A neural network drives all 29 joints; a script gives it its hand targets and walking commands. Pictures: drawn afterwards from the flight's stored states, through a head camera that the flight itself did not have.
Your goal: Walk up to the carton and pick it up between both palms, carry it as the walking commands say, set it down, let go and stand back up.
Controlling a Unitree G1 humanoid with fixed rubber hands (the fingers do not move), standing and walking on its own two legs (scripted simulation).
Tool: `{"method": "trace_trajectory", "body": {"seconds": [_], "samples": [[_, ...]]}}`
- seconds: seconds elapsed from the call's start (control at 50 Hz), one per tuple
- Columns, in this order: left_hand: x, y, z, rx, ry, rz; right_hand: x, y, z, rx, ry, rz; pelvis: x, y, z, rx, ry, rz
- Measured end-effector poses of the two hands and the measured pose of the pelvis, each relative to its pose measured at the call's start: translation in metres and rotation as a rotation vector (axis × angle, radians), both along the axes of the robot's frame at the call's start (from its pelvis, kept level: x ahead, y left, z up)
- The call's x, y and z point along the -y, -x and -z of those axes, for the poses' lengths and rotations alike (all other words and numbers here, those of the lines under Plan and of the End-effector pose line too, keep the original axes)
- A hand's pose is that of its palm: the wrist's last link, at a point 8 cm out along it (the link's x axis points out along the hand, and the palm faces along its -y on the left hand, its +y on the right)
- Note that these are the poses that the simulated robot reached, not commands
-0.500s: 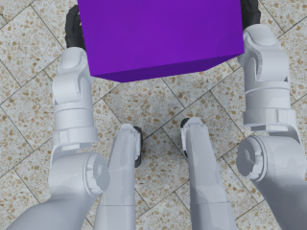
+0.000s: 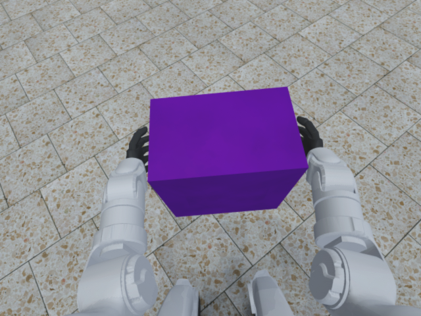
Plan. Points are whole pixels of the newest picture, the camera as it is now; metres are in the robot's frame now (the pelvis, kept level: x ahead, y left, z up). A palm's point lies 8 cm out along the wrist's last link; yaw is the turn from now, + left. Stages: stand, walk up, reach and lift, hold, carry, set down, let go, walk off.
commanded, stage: reach and lift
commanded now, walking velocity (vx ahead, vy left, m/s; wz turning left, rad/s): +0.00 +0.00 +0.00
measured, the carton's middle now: (222, 162) +0.43 -0.01 -0.05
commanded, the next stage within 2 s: none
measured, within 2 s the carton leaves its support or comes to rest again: neither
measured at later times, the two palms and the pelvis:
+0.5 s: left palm (117, 173) +0.37 +0.18 +0.04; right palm (312, 156) +0.39 -0.17 +0.04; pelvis +0.06 +0.00 +0.07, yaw -2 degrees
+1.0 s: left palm (102, 173) +0.35 +0.17 +0.10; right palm (332, 148) +0.36 -0.17 +0.11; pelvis +0.05 +0.00 +0.08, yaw -2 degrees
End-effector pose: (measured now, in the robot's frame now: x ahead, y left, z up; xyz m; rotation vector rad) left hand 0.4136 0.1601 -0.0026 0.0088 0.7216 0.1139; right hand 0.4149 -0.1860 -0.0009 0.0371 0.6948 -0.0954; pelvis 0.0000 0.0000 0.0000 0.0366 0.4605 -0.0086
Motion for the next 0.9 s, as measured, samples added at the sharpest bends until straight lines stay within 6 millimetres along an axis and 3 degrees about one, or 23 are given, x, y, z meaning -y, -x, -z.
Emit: {"method": "trace_trajectory", "body": {"seconds": [0.18, 0.34, 0.46, 0.64, 0.76, 0.9], "samples": [[-0.008, 0.024, 0.009, -0.104, -0.009, -0.041, -0.010, 0.011, 0.008, -0.114, 0.040, -0.065, -0.001, -0.044, -0.036, -0.011, 0.011, 0.012], [-0.013, 0.034, -0.015, -0.062, 0.006, -0.065, -0.014, 0.023, -0.013, -0.071, 0.059, -0.078, -0.002, -0.063, -0.056, 0.008, 0.019, 0.015], [-0.017, 0.033, -0.039, -0.004, 0.014, -0.070, -0.018, 0.021, -0.039, -0.014, 0.057, -0.070, -0.004, -0.064, -0.063, 0.066, 0.026, 0.018], [-0.017, 0.058, -0.062, -0.014, 0.031, -0.070, -0.018, 0.050, -0.062, -0.027, 0.046, -0.047, -0.005, -0.061, -0.075, 0.182, 0.034, 0.023], [-0.015, 0.066, -0.087, 0.039, 0.031, -0.076, -0.016, 0.054, -0.090, 0.027, 0.038, -0.043, -0.002, -0.053, -0.078, 0.262, 0.033, 0.025], [-0.013, 0.071, -0.100, 0.038, 0.038, -0.086, -0.015, 0.054, -0.107, 0.031, 0.009, -0.031, 0.000, -0.048, -0.079, 0.336, 0.031, 0.027]]}}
